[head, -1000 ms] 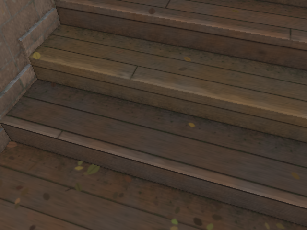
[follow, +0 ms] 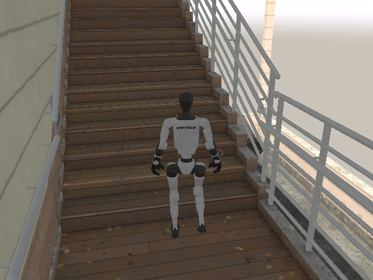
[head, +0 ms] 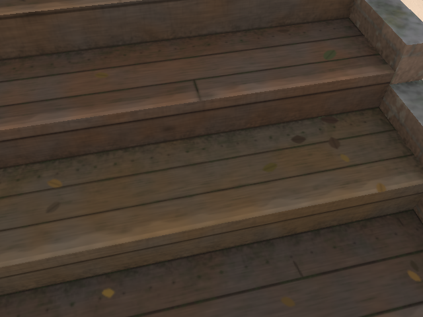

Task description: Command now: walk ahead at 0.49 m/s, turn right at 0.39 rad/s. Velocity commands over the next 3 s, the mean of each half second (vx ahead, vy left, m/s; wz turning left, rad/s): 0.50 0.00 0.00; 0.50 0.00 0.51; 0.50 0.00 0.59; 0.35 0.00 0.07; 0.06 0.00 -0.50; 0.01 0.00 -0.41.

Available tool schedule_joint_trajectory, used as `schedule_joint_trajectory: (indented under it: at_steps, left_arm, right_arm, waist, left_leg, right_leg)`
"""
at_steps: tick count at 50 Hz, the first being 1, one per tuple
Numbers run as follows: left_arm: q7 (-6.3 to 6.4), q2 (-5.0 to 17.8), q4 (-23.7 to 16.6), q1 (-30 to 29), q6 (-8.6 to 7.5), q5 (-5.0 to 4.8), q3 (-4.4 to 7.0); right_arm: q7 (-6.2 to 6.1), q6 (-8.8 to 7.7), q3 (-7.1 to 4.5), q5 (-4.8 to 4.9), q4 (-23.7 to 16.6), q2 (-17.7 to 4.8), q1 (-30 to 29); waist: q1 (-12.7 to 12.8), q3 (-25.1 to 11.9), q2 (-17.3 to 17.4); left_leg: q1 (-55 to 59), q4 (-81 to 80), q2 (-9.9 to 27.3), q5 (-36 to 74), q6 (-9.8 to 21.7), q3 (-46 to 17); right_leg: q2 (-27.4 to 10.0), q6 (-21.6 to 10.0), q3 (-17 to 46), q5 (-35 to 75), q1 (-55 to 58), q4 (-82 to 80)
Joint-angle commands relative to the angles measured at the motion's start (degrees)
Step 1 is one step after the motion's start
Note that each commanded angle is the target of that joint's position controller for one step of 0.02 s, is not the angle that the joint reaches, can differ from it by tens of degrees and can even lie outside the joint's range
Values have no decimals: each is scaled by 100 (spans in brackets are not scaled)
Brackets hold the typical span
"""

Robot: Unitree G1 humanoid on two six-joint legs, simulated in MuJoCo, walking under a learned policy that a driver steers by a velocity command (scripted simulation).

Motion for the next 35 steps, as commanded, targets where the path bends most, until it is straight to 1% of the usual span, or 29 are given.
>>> schedule_joint_trajectory:
  at_steps: [1,2,5,6,7,9,11,13,14,15,16,17,18,19,20,21,22,23,24,25,26,27,28,29,31,32,33,34,35]
  left_arm:
    - [-33,-74,-201,575,32,-17,-34]
    - [-26,-75,-261,497,52,-3,-48]
    - [-10,-99,-502,-13,44,83,-108]
    - [-6,-202,-525,-121,70,67,-151]
    - [-1,-325,-504,-116,107,52,-197]
    - [32,-322,-763,-628,104,-45,-227]
    - [35,-409,-1093,-1147,29,-58,-307]
    - [-38,-672,-1515,-1782,-109,-54,-502]
    - [-91,-825,-1683,-2074,-170,-63,-612]
    - [-145,-894,-1974,-2358,-205,-55,-717]
    - [-203,-929,-2247,-2625,-253,-17,-826]
    - [-278,-1019,-2556,-2878,-288,94,-891]
    - [-294,-574,-2685,-3104,84,410,-619]
    - [-244,-922,-2661,-2700,253,315,-696]
    - [-175,-743,-2312,-1726,321,234,-529]
    - [-89,-468,-1894,-473,341,162,-336]
    - [-15,-153,-1540,800,265,162,-128]
    - [8,448,-1262,1436,141,417,102]
    - [23,1499,-899,1707,64,422,386]
    - [-76,1247,-1042,1117,90,422,340]
    - [-146,901,-978,369,136,376,269]
    - [-145,394,-726,-146,171,307,164]
    - [-74,-86,-555,-559,170,298,56]
    - [-89,-425,-374,-679,129,368,-47]
    - [-157,-650,-4,-451,-86,427,-108]
    - [-271,-868,106,53,-350,509,-316]
    - [-307,-782,378,94,-404,506,-301]
    - [-291,-756,511,-58,-383,484,-318]
    - [-359,-365,520,-105,-326,486,-224]
  right_arm:
    - [86,-34,-82,10,34,-381,441]
    - [98,-39,-89,48,115,-406,520]
    - [36,37,-116,63,297,-534,814]
    - [28,92,-103,26,395,-542,975]
    - [-8,154,-86,35,543,-500,1279]
    - [-92,227,-55,109,773,-439,1736]
    - [-197,316,2,139,961,-348,2183]
    - [-307,382,15,137,1097,-324,2491]
    - [-349,428,33,136,1154,-294,2644]
    - [-413,446,29,144,1121,-384,2557]
    - [-457,473,17,197,1030,-468,2353]
    - [-475,524,28,230,1015,-415,2334]
    - [-211,319,-48,-74,823,-723,1820]
    - [-89,254,-42,100,774,-686,1577]
    - [23,198,-30,132,803,-827,1500]
    - [94,102,-104,84,831,-1156,1408]
    - [186,40,-253,215,871,-1486,1200]
    - [247,-89,-289,240,841,-1264,1190]
    - [308,-98,-123,345,230,-157,1379]
    - [250,-68,-137,151,278,168,1951]
    - [208,65,-136,122,228,408,1951]
    - [181,201,-113,-25,89,497,1518]
    - [151,279,-161,-170,-89,510,1096]
    - [123,361,-128,-179,-221,573,804]
    - [32,546,-106,-18,-463,614,468]
    - [444,356,18,127,-442,478,158]
    - [584,285,-5,110,-415,427,177]
    - [643,213,46,62,-367,457,186]
    - [722,217,-18,78,-372,227,115]
  waist:
    - [146,-94,645]
    - [161,-20,559]
    - [64,-50,496]
    - [38,-34,660]
    - [-37,-62,838]
    - [-187,298,840]
    - [-336,585,749]
    - [-435,873,584]
    - [-533,958,598]
    - [-522,1055,645]
    - [-450,1021,524]
    - [-444,878,629]
    - [-380,834,356]
    - [-232,526,749]
    - [77,-268,1078]
    - [617,-1085,1458]
    - [1338,-1799,1801]
    - [1576,-2263,1348]
    - [1062,-2716,-1847]
    - [501,-2987,-1486]
    - [91,-2640,-1037]
    - [-88,-1429,-559]
    - [-221,-651,-644]
    - [-282,-294,-823]
    - [-343,-37,-509]
    - [-98,50,-525]
    - [-188,29,-278]
    - [-365,-74,40]
    - [-246,-32,-9]
  left_leg:
    - [653,-1325,1656,734,1176,-1547]
    - [620,-1343,1678,1070,1227,-1381]
    - [1045,-1331,1780,1258,1271,-1145]
    - [1259,-1331,1855,1038,1302,-1192]
    - [1518,-1341,1933,744,1344,-1274]
    - [2024,-1362,2169,236,1321,-1431]
    - [2652,-1254,2416,-299,1251,-1735]
    - [2958,-1181,2459,-804,1045,-1822]
    - [2968,-1159,2476,-836,993,-1906]
    - [2719,-1254,2425,-767,849,-1792]
    - [2076,-1491,2087,-1177,682,-1486]
    - [1114,-1919,2010,-867,627,-1338]
    - [-305,-2916,1705,-416,869,-702]
    - [-1124,-3131,1603,723,847,-505]
    - [-517,-2298,1519,3640,859,-252]
    - [328,-874,1567,6165,705,-190]
    - [967,632,1531,7016,400,-282]
    - [637,2524,1247,5162,153,-567]
    - [-1126,5094,-71,-555,-159,-689]
    - [-1225,6841,74,-513,-8,-1805]
    - [-1585,7545,299,-127,-18,-1468]
    - [-1972,7570,630,163,-4,-844]
    - [-2339,7513,731,460,38,-722]
    - [-2525,7846,674,547,142,-797]
    - [-2968,8367,533,276,333,-876]
    - [-3438,8420,535,1048,979,-1598]
    - [-3801,8587,350,968,1242,-1740]
    - [-4069,8441,235,988,1424,-1776]
    - [-4286,8377,121,631,1372,-1362]
  right_leg:
    - [-435,113,65,268,-1067,637]
    - [-464,159,141,306,-1272,599]
    - [-576,319,80,712,-2031,353]
    - [-613,379,-131,607,-2392,686]
    - [-620,430,-317,350,-2835,1455]
    - [-707,467,-172,-188,-4232,2837]
    - [-898,491,-89,-813,-5694,4101]
    - [-1168,493,-68,-1243,-6774,4376]
    - [-1227,510,-157,-1389,-7181,4616]
    - [-1306,512,-176,-1385,-7261,4346]
    - [-1432,556,-488,-1058,-6696,3187]
    - [-1519,441,-511,-357,-5436,2374]
    - [-1112,-8,-1360,-326,-3092,1245]
    - [-1015,-300,-1359,-286,-838,368]
    - [-489,-478,-1668,-518,224,452]
    - [-188,-542,-1328,-584,1052,56]
    - [-14,-523,-1064,182,1848,-1172]
    - [-361,-328,-190,-25,2641,-2062]
    - [-2482,-137,3102,-309,3231,-4453]
    - [-2770,-52,4159,803,2868,-4906]
    - [-2811,-281,4049,-1404,2110,-5198]
    - [-2458,-474,3272,-2927,1163,-5200]
    - [-2232,-442,2430,-3102,507,-4737]
    - [-2131,-467,1791,-2728,-5,-4620]
    - [-2221,-429,1178,-2028,-242,-4743]
    - [-2029,-449,1050,-1177,-144,-4874]
    - [-2116,-558,926,-999,4,-5084]
    - [-2082,-469,600,-957,173,-5210]
    - [-2067,-629,68,-910,452,-5627]
Next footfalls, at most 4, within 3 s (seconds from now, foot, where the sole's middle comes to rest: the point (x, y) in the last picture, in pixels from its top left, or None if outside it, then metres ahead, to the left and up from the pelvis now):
0.44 right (316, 304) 0.47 -0.27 -0.62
1.14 left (212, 187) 0.76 0.01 -0.47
1.58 right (234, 70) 1.11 -0.06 -0.32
2.06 left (160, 67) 1.12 0.18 -0.32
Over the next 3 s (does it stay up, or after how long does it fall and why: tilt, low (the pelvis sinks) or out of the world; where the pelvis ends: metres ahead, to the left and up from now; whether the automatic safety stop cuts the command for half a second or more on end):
stays up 1.09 0.02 0.44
